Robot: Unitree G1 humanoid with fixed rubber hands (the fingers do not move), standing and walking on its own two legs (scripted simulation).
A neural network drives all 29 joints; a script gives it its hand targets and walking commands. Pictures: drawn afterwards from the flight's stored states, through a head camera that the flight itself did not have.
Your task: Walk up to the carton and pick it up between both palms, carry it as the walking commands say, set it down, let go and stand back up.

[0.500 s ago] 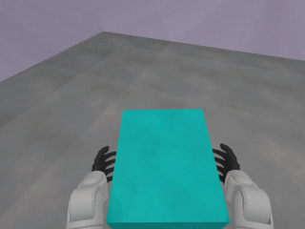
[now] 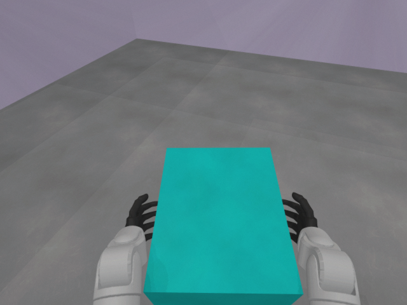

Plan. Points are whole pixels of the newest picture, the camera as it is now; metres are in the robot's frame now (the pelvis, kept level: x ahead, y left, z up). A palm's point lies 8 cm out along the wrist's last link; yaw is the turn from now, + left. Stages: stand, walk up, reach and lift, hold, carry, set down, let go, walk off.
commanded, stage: carry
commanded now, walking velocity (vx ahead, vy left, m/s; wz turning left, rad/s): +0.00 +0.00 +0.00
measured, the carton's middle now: (218, 230) +0.30 +0.00 -0.01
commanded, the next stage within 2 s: hold in 1.14 s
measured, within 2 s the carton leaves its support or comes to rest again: neither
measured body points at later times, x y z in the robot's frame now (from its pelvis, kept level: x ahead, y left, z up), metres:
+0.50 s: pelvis +0.01 -0.01 +0.00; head -0.02 -0.01 +0.45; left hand +0.28 +0.15 +0.05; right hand +0.28 -0.17 +0.06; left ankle +0.07 +0.11 -0.73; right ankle +0.01 -0.10 -0.73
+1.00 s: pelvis +0.01 -0.01 +0.00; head -0.02 -0.01 +0.45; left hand +0.28 +0.15 +0.05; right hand +0.29 -0.17 +0.06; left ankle +0.07 +0.11 -0.73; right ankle +0.01 -0.10 -0.73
